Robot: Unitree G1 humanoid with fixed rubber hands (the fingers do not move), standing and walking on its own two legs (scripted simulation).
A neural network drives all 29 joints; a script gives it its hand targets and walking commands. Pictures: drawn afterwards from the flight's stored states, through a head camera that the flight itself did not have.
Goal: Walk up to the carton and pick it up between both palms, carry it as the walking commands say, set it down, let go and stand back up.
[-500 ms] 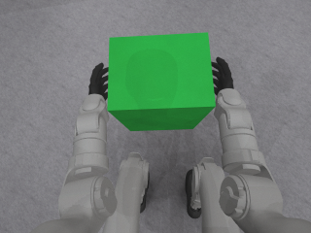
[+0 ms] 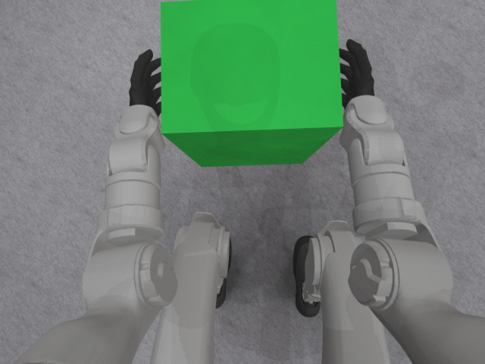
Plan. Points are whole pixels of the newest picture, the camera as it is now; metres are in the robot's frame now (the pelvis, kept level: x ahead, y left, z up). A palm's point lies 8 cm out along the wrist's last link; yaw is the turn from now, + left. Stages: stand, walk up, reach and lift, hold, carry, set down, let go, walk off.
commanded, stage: set down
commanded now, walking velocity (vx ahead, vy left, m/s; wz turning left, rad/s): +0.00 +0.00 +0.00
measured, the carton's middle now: (250, 103) +0.51 +0.05 -0.18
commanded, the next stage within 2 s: none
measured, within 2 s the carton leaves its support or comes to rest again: neither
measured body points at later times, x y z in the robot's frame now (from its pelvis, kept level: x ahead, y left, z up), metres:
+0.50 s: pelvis +0.00 +0.00 -0.05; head +0.34 +0.02 +0.24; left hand +0.51 +0.21 -0.20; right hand +0.54 -0.11 -0.20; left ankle +0.11 +0.12 -0.43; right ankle +0.11 -0.12 -0.43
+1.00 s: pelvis -0.01 +0.00 -0.08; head +0.34 +0.02 +0.21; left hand +0.51 +0.21 -0.22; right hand +0.54 -0.10 -0.22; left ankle +0.11 +0.12 -0.43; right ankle +0.11 -0.12 -0.43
